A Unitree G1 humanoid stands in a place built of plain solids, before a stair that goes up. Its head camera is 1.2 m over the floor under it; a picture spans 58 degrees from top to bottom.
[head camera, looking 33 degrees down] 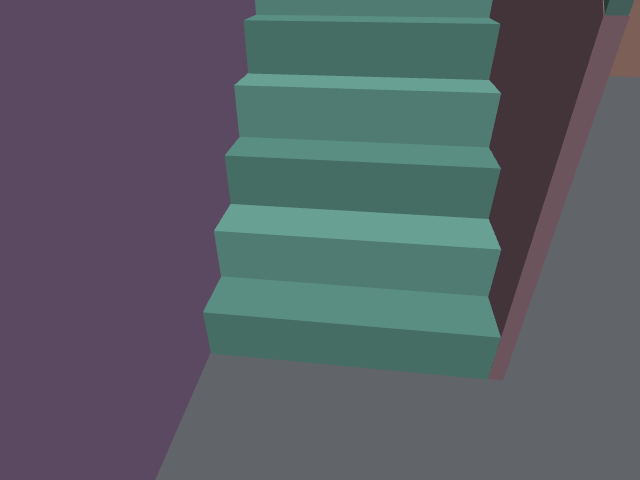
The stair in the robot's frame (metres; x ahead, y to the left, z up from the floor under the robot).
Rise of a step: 0.20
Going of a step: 0.20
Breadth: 0.98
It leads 7 degrees to the right of straight ahead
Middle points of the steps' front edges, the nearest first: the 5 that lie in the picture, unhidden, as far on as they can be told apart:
1.04 -0.09 0.20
1.23 -0.11 0.40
1.43 -0.14 0.60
1.63 -0.16 0.80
1.83 -0.18 1.00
